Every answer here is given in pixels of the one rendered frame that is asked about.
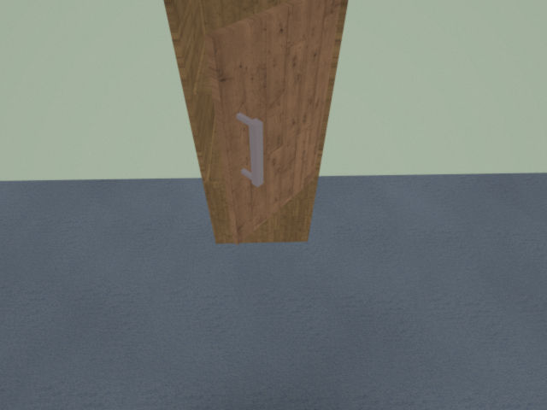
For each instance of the cupboard door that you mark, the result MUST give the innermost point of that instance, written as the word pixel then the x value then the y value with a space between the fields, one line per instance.
pixel 273 66

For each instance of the handle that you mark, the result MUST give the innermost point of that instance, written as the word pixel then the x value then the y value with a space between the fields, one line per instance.
pixel 256 149

